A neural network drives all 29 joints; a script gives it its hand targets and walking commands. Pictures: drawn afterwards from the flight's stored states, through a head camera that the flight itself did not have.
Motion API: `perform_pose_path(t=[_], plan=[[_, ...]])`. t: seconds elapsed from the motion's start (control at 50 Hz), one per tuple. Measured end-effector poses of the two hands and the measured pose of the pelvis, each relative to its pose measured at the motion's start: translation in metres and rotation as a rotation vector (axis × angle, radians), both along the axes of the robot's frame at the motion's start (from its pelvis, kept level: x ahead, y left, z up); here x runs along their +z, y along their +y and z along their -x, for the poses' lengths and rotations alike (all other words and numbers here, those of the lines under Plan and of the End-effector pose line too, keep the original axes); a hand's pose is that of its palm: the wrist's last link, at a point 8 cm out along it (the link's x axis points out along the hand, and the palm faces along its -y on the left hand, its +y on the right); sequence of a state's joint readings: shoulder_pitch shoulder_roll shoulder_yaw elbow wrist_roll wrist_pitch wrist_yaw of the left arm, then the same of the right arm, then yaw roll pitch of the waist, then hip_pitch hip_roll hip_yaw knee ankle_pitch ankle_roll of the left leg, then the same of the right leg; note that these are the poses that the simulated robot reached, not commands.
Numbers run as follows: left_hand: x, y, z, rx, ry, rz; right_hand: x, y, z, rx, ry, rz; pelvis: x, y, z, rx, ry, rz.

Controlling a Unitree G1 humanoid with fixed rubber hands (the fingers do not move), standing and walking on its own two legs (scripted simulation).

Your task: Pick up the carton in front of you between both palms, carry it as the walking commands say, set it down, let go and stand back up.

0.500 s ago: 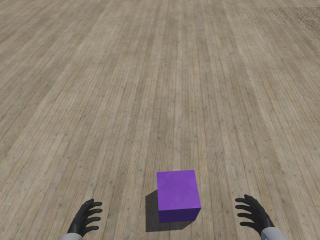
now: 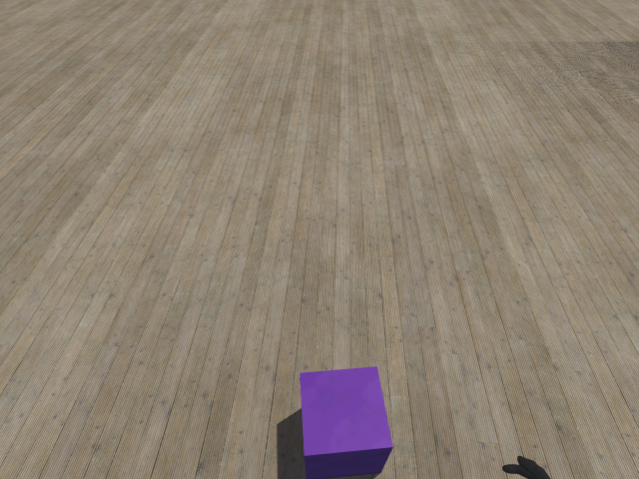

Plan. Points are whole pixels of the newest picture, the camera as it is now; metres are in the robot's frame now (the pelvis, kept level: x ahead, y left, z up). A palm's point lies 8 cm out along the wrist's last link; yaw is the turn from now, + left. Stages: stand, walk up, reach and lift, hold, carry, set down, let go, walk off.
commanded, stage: stand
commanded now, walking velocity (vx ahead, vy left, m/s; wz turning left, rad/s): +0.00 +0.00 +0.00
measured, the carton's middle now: (341, 424) +0.40 -0.04 -0.64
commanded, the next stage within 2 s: none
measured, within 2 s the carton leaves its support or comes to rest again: neither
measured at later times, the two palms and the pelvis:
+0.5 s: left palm out of the picture +0.04 +0.26 -0.13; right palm out of the picture +0.03 -0.25 -0.12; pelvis +0.01 +0.01 +0.00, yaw -1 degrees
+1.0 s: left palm out of the picture -0.04 +0.24 -0.14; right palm out of the picture -0.05 -0.21 -0.13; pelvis -0.01 +0.01 +0.00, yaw -1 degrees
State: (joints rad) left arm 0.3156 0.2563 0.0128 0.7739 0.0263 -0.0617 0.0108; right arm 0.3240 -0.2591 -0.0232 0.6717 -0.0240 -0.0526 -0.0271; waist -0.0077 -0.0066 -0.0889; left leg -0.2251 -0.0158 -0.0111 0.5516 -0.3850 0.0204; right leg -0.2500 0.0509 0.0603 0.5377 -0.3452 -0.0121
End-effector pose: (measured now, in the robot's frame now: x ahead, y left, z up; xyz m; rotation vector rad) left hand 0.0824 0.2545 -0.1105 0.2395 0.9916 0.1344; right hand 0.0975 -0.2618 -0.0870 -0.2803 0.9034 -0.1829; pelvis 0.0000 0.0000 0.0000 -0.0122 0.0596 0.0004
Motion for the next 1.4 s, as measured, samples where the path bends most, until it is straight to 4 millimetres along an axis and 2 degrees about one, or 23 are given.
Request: perform_pose_path(t=[0.16,0.3,0.54,0.92,1.14,1.4], plan=[[-0.009,0.001,0.001,0.011,0.06,-0.004,-0.013,0.004,0.011,-0.03,0.07,-0.013,-0.003,0.001,-0.011,-0.006,0.005,-0.002],[-0.015,0.004,0.014,0.023,0.131,-0.014,-0.024,0.006,0.031,-0.056,0.149,-0.02,-0.004,0.003,-0.013,-0.011,-0.006,-0.004],[-0.024,0.002,0.054,0.046,0.274,-0.003,-0.035,0.014,0.074,-0.088,0.286,-0.039,-0.001,0.006,-0.008,-0.018,-0.038,-0.005],[-0.031,-0.013,0.113,0.076,0.443,0.043,-0.045,0.042,0.138,-0.121,0.456,-0.091,0.004,0.012,0.007,-0.024,-0.076,-0.003],[-0.033,-0.019,0.134,0.079,0.49,0.063,-0.048,0.057,0.161,-0.132,0.507,-0.117,0.005,0.016,0.016,-0.026,-0.083,-0.004],[-0.034,-0.022,0.15,0.078,0.519,0.079,-0.049,0.07,0.179,-0.146,0.54,-0.138,0.006,0.021,0.025,-0.029,-0.085,-0.006]])
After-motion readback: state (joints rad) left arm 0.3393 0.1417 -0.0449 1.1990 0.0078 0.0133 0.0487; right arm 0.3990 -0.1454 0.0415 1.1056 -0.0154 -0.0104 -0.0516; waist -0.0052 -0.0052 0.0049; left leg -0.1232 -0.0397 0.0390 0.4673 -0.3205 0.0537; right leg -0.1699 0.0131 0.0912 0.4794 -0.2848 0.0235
